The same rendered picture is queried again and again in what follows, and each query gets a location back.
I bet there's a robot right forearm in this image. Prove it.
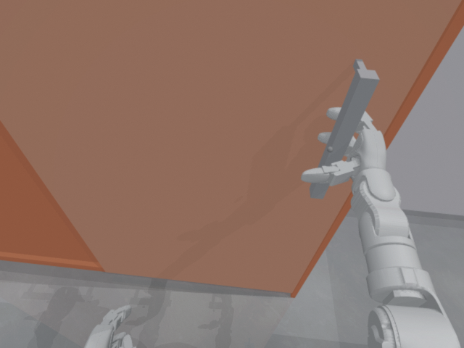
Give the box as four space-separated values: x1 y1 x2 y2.
351 168 461 348

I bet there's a right robot hand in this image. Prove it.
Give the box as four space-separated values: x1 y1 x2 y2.
301 107 386 186

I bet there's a wardrobe door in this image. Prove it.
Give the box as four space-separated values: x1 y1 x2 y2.
0 0 462 293
0 121 98 262

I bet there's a robot right upper arm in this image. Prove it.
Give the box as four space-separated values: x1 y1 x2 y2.
368 304 458 348

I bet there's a handle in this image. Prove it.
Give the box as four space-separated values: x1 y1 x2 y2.
310 59 380 199

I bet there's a left robot hand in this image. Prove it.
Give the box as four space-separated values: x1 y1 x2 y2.
84 305 136 348

